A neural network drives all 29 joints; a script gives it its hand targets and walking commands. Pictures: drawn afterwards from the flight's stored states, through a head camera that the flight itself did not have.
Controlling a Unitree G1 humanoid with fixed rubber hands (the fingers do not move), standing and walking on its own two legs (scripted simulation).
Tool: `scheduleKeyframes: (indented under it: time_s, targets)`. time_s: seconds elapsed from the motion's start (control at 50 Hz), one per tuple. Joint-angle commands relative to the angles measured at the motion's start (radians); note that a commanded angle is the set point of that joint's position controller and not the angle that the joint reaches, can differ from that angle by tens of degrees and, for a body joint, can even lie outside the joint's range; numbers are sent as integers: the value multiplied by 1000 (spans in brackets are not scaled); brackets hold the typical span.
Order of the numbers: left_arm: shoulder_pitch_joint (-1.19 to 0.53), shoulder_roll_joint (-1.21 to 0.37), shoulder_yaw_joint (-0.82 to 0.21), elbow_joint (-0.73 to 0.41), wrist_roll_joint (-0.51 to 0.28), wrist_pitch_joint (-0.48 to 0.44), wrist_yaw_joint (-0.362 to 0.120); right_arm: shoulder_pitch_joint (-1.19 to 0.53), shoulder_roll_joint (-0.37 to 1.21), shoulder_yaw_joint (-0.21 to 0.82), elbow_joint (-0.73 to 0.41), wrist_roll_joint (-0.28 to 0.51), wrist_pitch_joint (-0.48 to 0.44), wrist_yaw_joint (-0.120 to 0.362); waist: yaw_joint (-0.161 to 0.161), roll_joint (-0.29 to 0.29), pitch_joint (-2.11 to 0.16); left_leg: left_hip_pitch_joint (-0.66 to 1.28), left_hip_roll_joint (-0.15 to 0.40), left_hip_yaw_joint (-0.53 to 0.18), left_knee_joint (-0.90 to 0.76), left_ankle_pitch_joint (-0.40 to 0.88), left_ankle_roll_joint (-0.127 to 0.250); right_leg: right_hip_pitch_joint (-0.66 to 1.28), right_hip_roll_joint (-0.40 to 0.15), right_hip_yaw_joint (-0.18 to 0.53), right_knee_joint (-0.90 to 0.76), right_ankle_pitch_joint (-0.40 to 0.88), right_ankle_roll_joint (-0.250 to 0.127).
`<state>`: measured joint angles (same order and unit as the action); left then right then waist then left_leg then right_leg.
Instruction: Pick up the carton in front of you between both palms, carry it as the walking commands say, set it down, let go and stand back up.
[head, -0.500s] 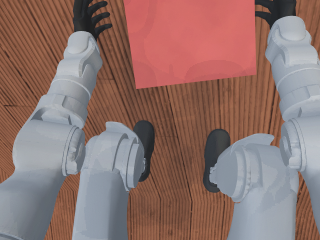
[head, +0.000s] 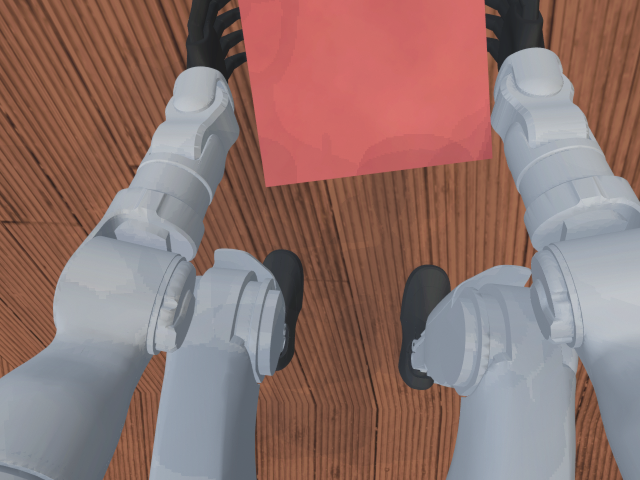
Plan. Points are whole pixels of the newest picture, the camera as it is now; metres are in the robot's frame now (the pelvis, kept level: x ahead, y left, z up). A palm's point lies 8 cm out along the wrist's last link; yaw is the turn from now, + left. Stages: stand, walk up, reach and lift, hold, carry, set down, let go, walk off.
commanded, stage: reach and lift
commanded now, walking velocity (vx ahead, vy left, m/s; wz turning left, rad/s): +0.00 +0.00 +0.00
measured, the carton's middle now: (363, 88) +0.50 -0.01 -0.25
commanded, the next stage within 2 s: none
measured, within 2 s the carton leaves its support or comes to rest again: leaves its support in 0.28 s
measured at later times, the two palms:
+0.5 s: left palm (201, 59) +0.49 +0.13 -0.09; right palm (585, 51) +0.50 -0.18 -0.09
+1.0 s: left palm out of the picture +0.48 +0.12 +0.09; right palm out of the picture +0.46 -0.18 +0.08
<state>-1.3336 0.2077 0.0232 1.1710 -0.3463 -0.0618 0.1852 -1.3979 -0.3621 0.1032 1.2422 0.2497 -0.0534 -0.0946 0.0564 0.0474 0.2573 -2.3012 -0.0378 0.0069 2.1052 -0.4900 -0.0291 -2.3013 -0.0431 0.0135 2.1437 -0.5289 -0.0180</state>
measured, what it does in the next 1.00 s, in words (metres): rises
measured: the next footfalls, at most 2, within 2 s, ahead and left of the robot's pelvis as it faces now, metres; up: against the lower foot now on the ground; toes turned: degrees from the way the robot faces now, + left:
none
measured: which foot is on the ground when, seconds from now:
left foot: down 0.00-1.00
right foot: down 0.00-1.00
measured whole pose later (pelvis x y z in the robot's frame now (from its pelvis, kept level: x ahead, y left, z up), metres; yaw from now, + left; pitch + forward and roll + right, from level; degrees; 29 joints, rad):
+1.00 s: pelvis +0.02 +0.01 +0.14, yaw -6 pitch +39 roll +1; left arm -0.80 -0.08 0.45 0.59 0.10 0.30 0.11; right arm -0.86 -0.03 -0.30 0.70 -0.14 0.32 -0.06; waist 0.04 0.02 -0.21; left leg -1.87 -0.07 -0.04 1.71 -0.53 -0.04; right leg -1.90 0.05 0.04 1.71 -0.50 0.02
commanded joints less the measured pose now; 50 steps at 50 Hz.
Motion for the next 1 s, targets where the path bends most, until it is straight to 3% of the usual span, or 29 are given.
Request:
scheduleKeyframes:
  time_s: [0.0, 0.08, 0.16, 0.26, 0.34, 0.42, 0.46, 0.54, 0.6, 0.66, 0.74, 0.88, 0.98]
  targets:
    - [-166, -230, -13, -72, 28, -27, -22, -297, 204, 66, -96, -4, -23, 33, 2, -114, -998, 515, -59, 27, -156, 181, -12, 537, 71, 28, -196, 164, 3]
    - [-389, -606, -54, -74, 88, -6, -112, -484, 617, 149, -110, -23, -4, 112, 1, -130, -1015, 476, -85, 33, -121, 201, -6, 532, 104, 29, -174, 204, 1]
    - [-485, -770, -53, -143, 116, 29, -177, -514, 793, 140, -151, -49, 24, 148, -1, -145, -1057, 476, -103, 56, -98, 198, -5, 565, 130, 11, -161, 207, 0]
    - [-578, -912, -154, -335, 33, 48, -187, -541, 965, 190, -319, 10, 40, 137, -26, -151, -1391, 602, -121, 93, -73, 262, -17, 776, 156, -23, -140, 293, -1]
    - [-555, -983, -247, -533, 22, 90, -184, -506, 1062, 249, -512, 26, 81, 127, -32, -144, -1621, 693, -141, 109, -102, 318, -25, 987, 177, -38, -142, 410, 13]
    - [-509, -1014, -271, -684, 77, 149, -194, -459, 1137, 248, -654, 5, 148, 131, -14, -154, -1621, 724, -150, 118, -162, 230, -15, 983, 199, -58, -199, 317, 20]
    - [-472, -1043, -243, -669, 128, 183, -204, -429, 1177, 221, -642, -32, 182, 148, 4, -154, -1513, 682, -151, 111, -199, 155, -7, 900, 204, -57, -242, 231, 21]
    - [-366, -1125, -100, -483, 264, 254, -241, -297, 1267, 83, -441, -155, 243, 209, 24, -147, -1200, 566, -141, 88, -282, -16, 16, 675, 202, -54, -334, 27, 12]
    - [-343, -1182, -27, -435, 349, 290, -270, -228, 1300, -50, -356, -258, 272, 237, -5, -113, -1152, 561, -140, 71, -351, -65, 16, 669, 204, -54, -398, -27, -3]
    - [-307, -1221, 2, -427, 396, 316, -292, -197, 1316, -118, -344, -323, 291, 256, -16, -70, -1197, 623, -146, 64, -408, -22, 9, 694, 208, -59, -437, 27, -8]
    - [-260, -1264, -28, -445, 403, 334, -308, -189, 1344, -90, -406, -328, 305, 267, -19, -62, -1283, 702, -148, 65, -463, 34, 4, 769, 210, -61, -491, 83, -1]
    - [-179, -1323, -168, -530, 338, 366, -333, -141, 1415, 74, -565, -263, 336, 272, -33, -85, -1426, 836, -149, 53, -545, 109, -3, 974, 212, -59, -580, 175, 21]
    - [-91, -1338, -229, -557, 314, 384, -342, -63, 1455, 149, -618, -233, 357, 272, -28, -101, -1416, 917, -150, 41, -614, 138, -5, 1082, 214, -49, -654, 210, 31]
